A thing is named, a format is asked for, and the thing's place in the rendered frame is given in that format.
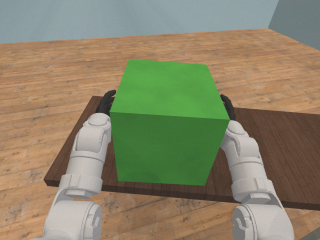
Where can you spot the left robot hand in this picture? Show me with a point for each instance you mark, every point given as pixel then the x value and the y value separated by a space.
pixel 104 105

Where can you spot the right robot forearm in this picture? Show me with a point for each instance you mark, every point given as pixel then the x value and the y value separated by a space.
pixel 250 182

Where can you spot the right robot hand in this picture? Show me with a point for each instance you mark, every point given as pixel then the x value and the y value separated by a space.
pixel 229 107

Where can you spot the left robot forearm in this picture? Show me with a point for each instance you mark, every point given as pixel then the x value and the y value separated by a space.
pixel 86 161

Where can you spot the carton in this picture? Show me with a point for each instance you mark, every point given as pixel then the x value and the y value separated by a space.
pixel 168 121

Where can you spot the robot left upper arm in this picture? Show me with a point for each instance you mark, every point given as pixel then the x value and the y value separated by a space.
pixel 73 220

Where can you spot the table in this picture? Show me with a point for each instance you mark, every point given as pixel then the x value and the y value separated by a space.
pixel 289 146

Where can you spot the robot right upper arm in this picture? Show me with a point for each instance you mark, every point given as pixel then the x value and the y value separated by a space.
pixel 260 222

